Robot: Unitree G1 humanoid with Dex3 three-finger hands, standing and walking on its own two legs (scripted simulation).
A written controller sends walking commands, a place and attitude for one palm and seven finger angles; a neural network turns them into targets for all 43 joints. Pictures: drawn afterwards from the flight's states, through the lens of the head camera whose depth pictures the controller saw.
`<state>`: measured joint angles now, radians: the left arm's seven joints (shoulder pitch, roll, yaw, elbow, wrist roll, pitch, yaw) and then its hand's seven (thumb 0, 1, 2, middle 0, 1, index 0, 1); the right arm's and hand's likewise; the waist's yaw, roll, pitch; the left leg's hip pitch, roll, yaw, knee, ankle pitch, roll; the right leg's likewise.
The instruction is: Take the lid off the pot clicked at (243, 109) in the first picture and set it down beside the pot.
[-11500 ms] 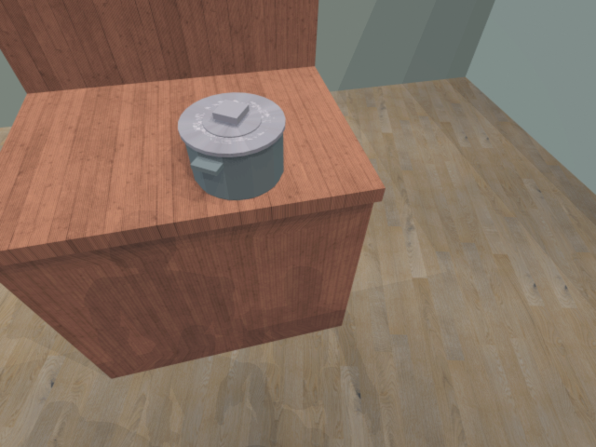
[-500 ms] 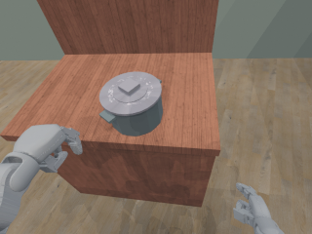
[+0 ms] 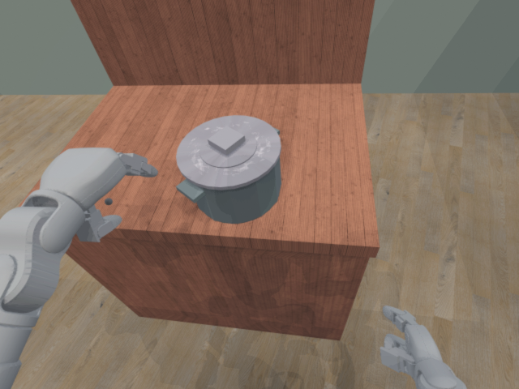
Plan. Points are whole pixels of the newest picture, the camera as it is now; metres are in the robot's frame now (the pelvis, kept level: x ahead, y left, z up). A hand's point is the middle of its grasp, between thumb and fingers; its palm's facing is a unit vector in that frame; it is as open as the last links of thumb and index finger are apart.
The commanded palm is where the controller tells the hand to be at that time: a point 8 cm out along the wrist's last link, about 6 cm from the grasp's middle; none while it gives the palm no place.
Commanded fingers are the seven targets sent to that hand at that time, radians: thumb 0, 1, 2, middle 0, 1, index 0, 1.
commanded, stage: move the open hand above the knob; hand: left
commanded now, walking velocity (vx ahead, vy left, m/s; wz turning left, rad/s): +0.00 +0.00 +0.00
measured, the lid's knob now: (226, 140) +0.51 +0.14 +0.09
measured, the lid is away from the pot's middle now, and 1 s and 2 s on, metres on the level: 0.00 0.00 0.00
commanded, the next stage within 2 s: none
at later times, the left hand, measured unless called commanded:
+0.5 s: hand (145, 177) +0.35 +0.22 +0.15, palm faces -0.21 -0.03 -0.98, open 9.9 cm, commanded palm +0.33 +0.21 +0.23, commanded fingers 0.00 -0.27 1.42 -0.85 -0.08 -0.85 -0.08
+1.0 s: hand (183, 163) +0.39 +0.17 +0.15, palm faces -0.25 -0.04 -0.97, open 9.9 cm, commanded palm +0.38 +0.18 +0.23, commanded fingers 0.00 -0.27 1.42 -0.85 -0.08 -0.85 -0.08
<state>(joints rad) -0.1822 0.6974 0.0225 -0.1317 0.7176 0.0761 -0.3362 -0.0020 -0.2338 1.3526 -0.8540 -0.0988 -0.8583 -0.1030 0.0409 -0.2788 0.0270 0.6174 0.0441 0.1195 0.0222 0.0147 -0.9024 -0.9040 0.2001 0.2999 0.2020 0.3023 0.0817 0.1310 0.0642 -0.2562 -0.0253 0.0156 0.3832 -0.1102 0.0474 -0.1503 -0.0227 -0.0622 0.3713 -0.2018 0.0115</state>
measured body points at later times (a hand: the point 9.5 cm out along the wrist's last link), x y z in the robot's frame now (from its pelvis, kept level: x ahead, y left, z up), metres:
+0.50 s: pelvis +0.01 +0.00 +0.00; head +0.04 -0.04 +0.45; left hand +0.36 +0.21 +0.21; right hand +0.23 -0.22 -0.11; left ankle +0.06 +0.09 -0.74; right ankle +0.00 -0.13 -0.74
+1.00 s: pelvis +0.02 -0.01 +0.00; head +0.04 -0.06 +0.45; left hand +0.40 +0.17 +0.20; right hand +0.21 -0.24 -0.12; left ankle +0.06 +0.09 -0.74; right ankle +0.00 -0.13 -0.74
